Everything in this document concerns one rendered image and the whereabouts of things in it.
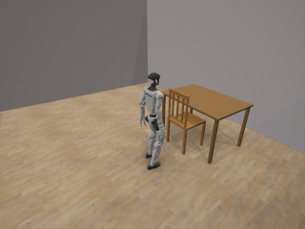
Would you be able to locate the robot left shin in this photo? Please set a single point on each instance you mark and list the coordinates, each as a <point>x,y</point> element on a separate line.
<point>151,143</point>

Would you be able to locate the robot right forearm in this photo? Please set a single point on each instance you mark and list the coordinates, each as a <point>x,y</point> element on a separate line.
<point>159,120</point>

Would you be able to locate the robot right hand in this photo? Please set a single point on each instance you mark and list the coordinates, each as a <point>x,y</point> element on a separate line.
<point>162,132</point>

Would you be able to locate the chair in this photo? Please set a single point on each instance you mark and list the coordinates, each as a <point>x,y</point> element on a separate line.
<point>185,120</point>

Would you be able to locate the robot left forearm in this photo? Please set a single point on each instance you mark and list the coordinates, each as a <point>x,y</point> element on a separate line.
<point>142,110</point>

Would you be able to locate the robot left upper arm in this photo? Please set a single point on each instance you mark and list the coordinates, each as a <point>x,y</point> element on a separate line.
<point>143,96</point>

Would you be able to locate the left robot foot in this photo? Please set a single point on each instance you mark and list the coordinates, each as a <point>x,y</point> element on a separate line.
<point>149,155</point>

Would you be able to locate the robot left hand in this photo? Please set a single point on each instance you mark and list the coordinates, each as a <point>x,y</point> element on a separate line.
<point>142,118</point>

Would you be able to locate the table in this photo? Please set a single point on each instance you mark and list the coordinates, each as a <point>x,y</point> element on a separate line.
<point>212,104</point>

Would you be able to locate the robot right upper arm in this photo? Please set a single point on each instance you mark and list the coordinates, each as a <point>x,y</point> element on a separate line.
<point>159,98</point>

